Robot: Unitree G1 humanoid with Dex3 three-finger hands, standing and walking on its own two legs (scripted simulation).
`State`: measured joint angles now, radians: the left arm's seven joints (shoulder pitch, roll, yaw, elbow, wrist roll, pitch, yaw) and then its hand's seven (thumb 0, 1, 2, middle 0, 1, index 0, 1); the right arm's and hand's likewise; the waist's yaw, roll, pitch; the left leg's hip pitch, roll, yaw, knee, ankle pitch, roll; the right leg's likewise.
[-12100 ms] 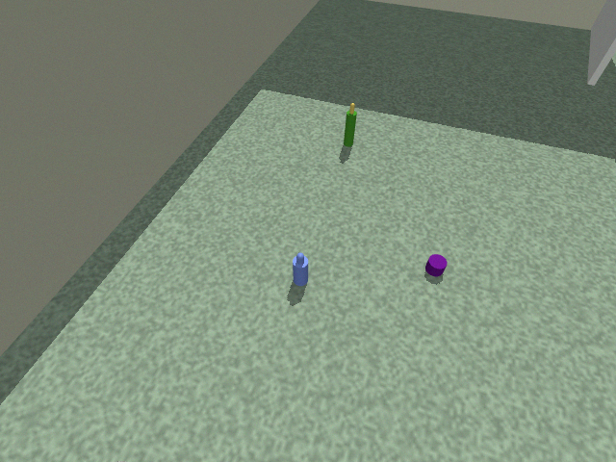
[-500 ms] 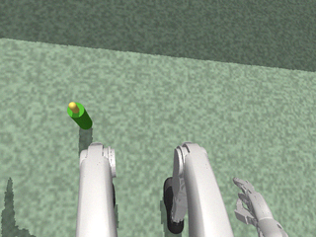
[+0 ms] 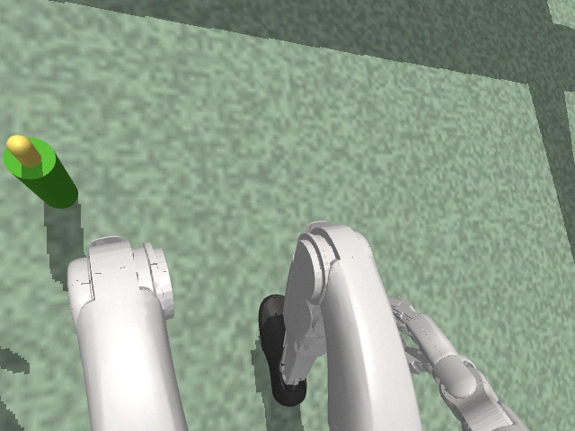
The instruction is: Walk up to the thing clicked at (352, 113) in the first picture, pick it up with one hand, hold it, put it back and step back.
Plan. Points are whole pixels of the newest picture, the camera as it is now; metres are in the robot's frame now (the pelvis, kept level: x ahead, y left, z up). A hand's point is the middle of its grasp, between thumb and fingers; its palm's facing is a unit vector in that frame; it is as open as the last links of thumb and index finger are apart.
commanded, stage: close in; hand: left
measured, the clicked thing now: (43, 173) +0.42 +0.27 -0.19
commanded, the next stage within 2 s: close in 0.82 s
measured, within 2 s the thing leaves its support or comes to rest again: leaves its support in 1.94 s
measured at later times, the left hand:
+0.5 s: hand (9, 197) +0.38 +0.30 -0.17, palm faces +0.21 -0.98 +0.02, open 17.6 cm
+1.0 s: hand (35, 188) +0.40 +0.28 -0.18, palm faces +0.22 -0.98 +0.01, open 16.6 cm
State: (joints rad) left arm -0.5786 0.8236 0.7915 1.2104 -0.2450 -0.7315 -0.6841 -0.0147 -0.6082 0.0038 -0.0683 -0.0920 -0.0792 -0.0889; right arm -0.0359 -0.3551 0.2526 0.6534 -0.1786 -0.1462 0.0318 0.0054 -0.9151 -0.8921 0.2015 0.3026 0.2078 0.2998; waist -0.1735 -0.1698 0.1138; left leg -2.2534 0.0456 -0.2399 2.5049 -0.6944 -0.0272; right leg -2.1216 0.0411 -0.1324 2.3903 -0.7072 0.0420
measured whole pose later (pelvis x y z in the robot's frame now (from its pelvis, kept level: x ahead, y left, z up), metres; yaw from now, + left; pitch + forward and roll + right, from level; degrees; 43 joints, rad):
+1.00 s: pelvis -0.01 +0.01 -0.03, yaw -4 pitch +13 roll -16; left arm -0.55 0.74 0.48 1.32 -0.17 -1.06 -0.19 -0.01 -0.51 0.19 -0.16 -0.20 -0.18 -0.19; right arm -0.14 -0.37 0.43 0.60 -0.32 -0.02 0.14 0.00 -0.90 -0.89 0.20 0.30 0.21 0.30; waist -0.21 -0.24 0.24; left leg -2.24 0.03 -0.36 2.66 -0.69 -0.02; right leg -2.06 0.08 -0.21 2.45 -0.67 0.07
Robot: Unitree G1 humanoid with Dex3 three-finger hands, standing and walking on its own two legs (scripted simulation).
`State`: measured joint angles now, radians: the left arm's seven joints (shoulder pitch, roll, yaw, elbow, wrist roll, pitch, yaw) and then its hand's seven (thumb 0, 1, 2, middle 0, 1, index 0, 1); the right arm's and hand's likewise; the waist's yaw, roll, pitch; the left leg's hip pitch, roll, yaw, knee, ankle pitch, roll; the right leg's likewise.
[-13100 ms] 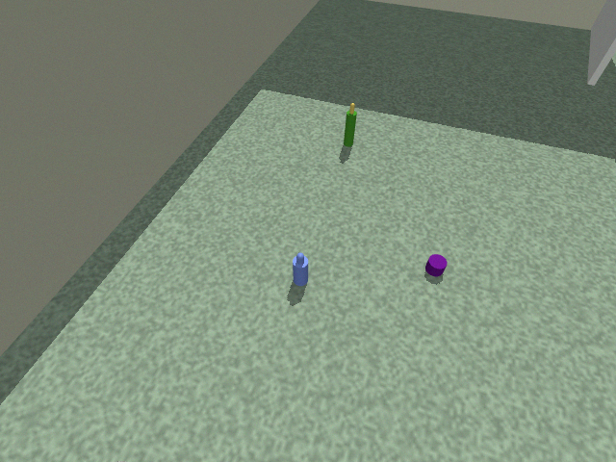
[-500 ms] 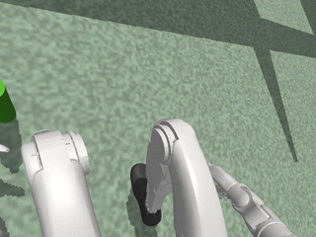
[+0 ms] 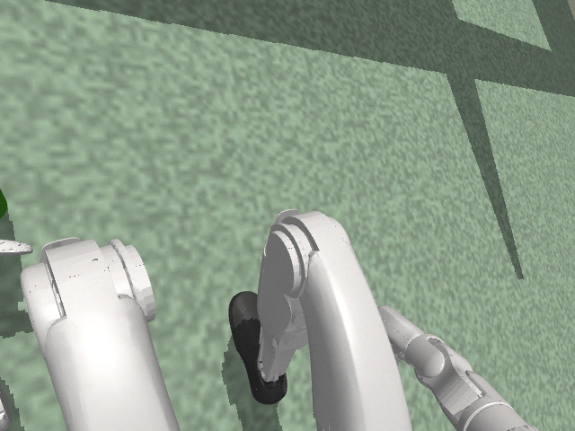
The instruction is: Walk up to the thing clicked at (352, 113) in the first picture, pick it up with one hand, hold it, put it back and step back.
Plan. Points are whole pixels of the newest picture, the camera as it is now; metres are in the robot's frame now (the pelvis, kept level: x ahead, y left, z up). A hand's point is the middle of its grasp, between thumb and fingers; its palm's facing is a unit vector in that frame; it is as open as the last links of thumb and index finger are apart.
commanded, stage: close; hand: left
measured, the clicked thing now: out of the picture +0.41 +0.29 -0.16
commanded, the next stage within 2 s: settle in 0.58 s
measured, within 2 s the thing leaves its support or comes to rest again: leaves its support in 0.94 s
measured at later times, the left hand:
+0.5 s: hand out of the picture +0.41 +0.29 -0.15, palm faces +0.30 -0.95 +0.03, open 8.1 cm
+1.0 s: hand out of the picture +0.41 +0.29 -0.14, palm faces +0.31 -0.95 -0.01, open 6.9 cm
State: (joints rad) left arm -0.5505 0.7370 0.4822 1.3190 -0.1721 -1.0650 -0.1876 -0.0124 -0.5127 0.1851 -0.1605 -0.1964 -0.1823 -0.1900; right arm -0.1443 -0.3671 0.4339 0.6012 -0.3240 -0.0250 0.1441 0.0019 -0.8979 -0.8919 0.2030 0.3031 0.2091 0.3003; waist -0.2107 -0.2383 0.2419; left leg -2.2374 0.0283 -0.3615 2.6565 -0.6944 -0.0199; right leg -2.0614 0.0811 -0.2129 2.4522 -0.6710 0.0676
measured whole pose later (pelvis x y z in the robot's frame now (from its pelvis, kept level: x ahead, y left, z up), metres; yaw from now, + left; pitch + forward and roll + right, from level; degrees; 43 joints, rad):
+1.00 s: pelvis +0.00 +0.00 +0.01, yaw +0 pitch +15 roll -16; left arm -0.55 0.72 0.48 1.14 -0.11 -0.94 -0.10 0.04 0.02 1.07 -0.92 -1.08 -0.88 -1.08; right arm -0.10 -0.35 0.40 0.58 -0.31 0.04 0.14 0.00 -0.88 -0.89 0.20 0.30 0.21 0.30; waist -0.21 -0.23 0.23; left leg -2.24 0.04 -0.36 2.63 -0.70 -0.02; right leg -2.07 0.08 -0.22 2.42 -0.67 0.06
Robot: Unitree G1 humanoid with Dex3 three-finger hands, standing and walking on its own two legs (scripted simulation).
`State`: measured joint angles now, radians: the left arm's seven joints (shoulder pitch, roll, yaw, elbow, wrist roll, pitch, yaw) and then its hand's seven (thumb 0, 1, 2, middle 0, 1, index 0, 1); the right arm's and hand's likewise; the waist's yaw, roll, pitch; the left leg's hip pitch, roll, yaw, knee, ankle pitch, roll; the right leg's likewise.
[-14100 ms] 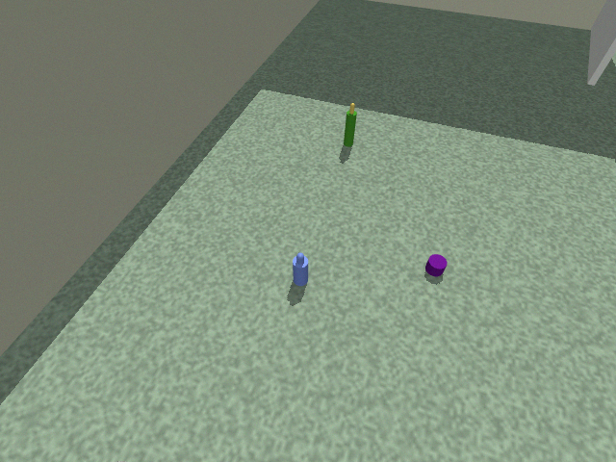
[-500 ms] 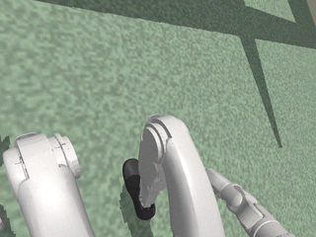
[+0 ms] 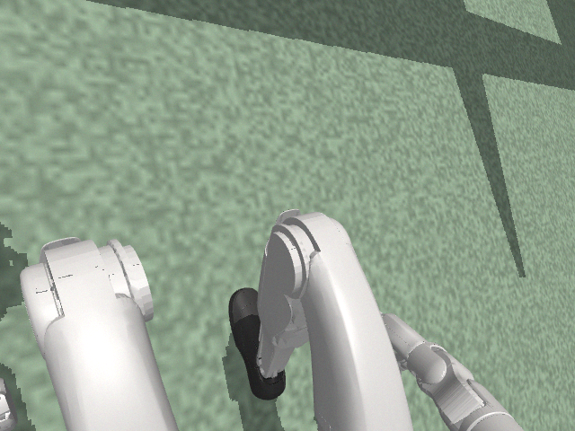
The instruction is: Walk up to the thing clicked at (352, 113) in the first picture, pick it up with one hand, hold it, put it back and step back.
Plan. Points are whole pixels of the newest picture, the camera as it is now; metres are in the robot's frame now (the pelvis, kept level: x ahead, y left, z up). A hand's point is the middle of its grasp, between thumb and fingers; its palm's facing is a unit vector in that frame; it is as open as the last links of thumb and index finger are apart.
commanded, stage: settle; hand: left
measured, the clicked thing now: out of the picture +0.41 +0.31 -0.15
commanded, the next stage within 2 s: lift in 1.48 s
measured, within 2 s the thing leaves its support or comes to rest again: neither
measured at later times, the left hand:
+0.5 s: hand out of the picture +0.38 +0.31 -0.03, palm faces +0.31 -0.95 -0.04, open 6.9 cm
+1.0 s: hand out of the picture +0.40 +0.30 +0.03, palm faces +0.32 -0.95 -0.03, open 6.9 cm
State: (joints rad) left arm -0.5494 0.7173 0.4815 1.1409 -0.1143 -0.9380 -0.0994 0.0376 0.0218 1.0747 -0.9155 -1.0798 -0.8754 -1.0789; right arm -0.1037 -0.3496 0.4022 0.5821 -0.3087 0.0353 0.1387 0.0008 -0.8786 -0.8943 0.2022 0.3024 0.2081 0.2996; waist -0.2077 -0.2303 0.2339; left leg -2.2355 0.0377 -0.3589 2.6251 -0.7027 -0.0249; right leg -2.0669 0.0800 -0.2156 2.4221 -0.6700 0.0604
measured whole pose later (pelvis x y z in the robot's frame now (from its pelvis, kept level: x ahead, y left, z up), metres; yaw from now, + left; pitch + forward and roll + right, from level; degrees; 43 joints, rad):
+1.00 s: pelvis +0.02 -0.02 +0.06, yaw +9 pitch +31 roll -6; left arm -0.53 0.42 0.44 0.78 -0.17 -0.57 -0.23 0.04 0.00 1.11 -0.94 -1.05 -0.90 -1.05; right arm 0.05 -0.29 0.05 0.66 -0.08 0.04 0.06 0.01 -0.88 -0.89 0.20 0.30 0.21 0.30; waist -0.10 -0.02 -0.09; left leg -2.19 0.05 -0.15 2.34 -0.68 -0.04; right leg -2.11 0.01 -0.08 2.29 -0.72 0.01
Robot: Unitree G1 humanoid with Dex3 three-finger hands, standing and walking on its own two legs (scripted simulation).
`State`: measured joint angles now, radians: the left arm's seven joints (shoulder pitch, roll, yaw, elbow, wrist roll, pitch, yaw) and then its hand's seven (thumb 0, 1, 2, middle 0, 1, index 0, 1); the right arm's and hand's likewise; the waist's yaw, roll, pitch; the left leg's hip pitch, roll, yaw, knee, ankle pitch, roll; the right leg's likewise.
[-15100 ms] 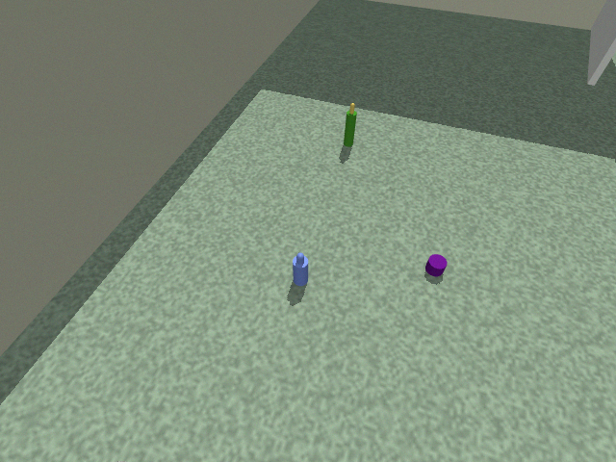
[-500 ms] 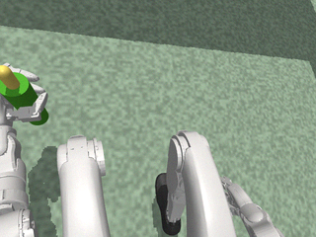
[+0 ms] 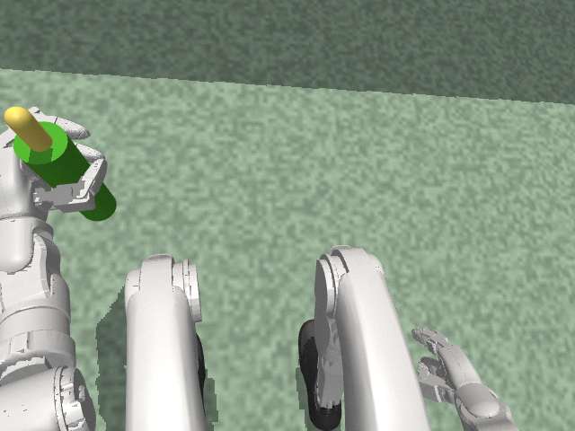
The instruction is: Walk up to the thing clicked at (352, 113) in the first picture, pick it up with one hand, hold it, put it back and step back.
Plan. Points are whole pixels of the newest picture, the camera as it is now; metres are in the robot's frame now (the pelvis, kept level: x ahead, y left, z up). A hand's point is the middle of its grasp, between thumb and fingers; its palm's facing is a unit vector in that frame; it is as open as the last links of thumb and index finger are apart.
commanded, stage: settle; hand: left
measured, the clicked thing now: (67, 171) +0.43 +0.27 -0.04
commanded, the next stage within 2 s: lift in 0.48 s
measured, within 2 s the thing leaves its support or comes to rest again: neither
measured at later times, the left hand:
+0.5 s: hand (60, 159) +0.42 +0.26 +0.00, palm faces +0.18 -0.98 -0.02, open 6.9 cm
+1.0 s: hand (38, 147) +0.41 +0.25 +0.06, palm faces +0.15 -0.99 -0.03, open 6.9 cm
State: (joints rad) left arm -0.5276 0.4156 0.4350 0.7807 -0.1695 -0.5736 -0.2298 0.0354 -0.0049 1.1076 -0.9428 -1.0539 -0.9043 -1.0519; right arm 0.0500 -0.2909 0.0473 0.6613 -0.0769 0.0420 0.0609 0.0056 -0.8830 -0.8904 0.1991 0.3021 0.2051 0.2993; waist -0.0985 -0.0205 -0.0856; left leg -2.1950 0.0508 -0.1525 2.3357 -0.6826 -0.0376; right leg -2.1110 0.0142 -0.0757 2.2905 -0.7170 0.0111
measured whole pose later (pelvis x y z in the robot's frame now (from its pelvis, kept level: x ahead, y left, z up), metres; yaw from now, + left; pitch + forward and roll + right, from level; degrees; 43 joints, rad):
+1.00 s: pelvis +0.00 +0.00 +0.06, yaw +2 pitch +33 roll -4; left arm -0.46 0.36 0.39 0.66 -0.18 -0.48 -0.24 0.04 0.00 1.10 -0.93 -1.07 -0.90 -1.06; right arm 0.11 -0.26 0.01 0.65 -0.03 0.00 0.02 0.01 -0.90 -0.89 0.20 0.30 0.21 0.30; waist -0.07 0.01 -0.17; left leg -2.03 0.05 -0.10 2.12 -0.66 -0.02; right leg -1.96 0.00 -0.04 2.10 -0.71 0.02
